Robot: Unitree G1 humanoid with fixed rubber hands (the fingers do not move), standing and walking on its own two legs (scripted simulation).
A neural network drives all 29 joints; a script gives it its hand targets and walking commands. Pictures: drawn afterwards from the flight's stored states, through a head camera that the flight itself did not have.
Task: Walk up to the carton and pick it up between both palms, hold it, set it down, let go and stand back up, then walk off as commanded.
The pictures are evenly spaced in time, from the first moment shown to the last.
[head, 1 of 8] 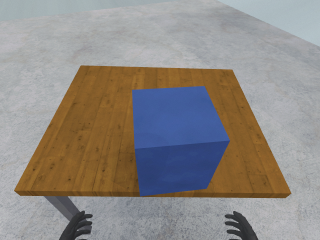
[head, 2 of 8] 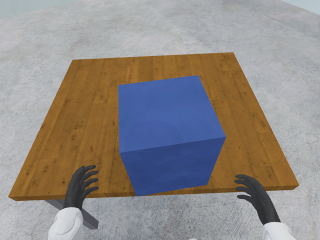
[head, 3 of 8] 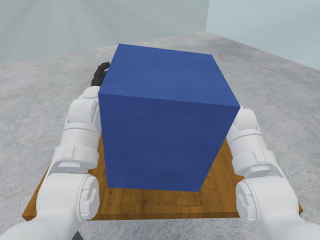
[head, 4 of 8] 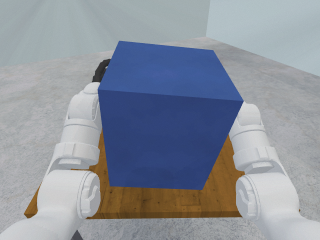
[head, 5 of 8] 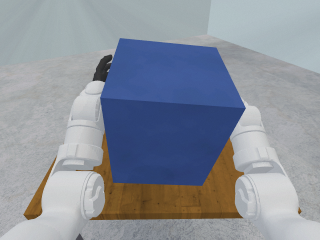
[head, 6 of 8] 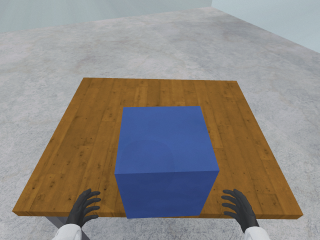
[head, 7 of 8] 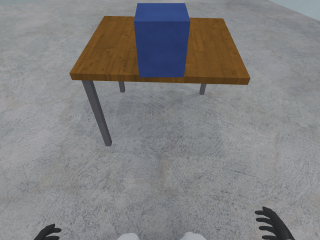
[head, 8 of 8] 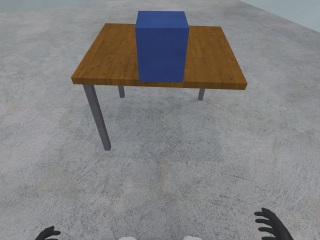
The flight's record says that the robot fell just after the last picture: no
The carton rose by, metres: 0.21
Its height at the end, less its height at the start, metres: +0.00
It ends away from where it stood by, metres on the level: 0.04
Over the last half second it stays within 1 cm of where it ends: yes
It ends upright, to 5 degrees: yes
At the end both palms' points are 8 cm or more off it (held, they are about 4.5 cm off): yes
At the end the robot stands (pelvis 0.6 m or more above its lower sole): yes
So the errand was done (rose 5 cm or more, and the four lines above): yes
